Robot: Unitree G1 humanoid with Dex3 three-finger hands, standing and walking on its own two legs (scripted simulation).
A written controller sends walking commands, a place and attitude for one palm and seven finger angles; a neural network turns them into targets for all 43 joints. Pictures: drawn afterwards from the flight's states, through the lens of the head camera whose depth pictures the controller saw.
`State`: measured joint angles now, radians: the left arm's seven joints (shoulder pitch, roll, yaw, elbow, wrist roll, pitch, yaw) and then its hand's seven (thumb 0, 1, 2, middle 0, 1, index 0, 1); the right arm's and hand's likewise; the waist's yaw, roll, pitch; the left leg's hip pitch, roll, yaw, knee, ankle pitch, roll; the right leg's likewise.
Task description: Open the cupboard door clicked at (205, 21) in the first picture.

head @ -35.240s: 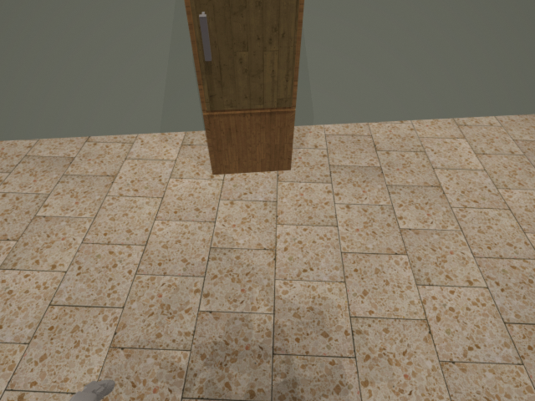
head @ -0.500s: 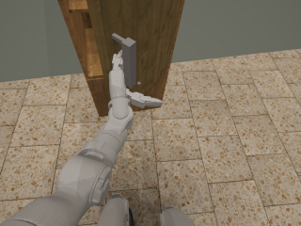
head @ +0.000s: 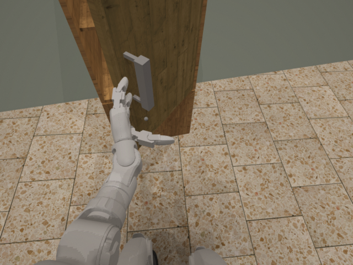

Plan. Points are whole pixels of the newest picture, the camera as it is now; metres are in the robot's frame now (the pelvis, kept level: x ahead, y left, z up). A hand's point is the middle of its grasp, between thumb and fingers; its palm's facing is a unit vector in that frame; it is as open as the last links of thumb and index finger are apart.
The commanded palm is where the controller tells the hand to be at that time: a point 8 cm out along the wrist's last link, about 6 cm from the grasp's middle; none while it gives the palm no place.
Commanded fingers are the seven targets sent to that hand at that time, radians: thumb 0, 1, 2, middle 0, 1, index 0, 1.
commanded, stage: slide the hand sideways off the handle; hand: left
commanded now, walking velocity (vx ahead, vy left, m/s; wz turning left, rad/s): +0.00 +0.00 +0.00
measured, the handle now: (138, 82) +0.54 +0.07 +0.07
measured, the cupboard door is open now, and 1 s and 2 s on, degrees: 42 42 42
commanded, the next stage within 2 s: draw the hand back to the body in 0.36 s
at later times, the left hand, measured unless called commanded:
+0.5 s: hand (127, 136) +0.39 +0.09 +0.05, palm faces +0.11 -0.99 -0.01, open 16.3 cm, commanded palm +0.35 +0.15 +0.06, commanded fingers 0.00 -0.50 0.30 -0.15 -0.30 -0.15 -0.30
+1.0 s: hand (82, 151) +0.32 +0.15 +0.13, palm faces +0.13 -0.99 -0.06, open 16.1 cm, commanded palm +0.27 +0.21 +0.14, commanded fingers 0.00 -0.22 0.42 -0.16 -0.30 -0.16 -0.30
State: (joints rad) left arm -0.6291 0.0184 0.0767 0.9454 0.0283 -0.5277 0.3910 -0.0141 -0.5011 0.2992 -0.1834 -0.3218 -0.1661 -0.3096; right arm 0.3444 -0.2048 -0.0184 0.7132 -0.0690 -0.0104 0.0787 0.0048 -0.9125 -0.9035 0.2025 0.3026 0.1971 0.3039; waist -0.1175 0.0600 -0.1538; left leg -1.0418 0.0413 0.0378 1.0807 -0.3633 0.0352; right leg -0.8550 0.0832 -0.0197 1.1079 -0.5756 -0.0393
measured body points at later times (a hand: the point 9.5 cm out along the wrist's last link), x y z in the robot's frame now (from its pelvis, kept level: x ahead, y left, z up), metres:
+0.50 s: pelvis +0.02 -0.03 +0.01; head +0.10 -0.04 +0.45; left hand +0.38 +0.15 +0.05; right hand +0.15 -0.27 -0.12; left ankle +0.08 +0.10 -0.65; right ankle -0.02 -0.10 -0.65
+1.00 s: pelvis +0.03 -0.02 +0.05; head +0.04 -0.04 +0.49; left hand +0.30 +0.20 +0.14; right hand +0.20 -0.25 -0.05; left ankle +0.08 +0.10 -0.65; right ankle -0.02 -0.10 -0.65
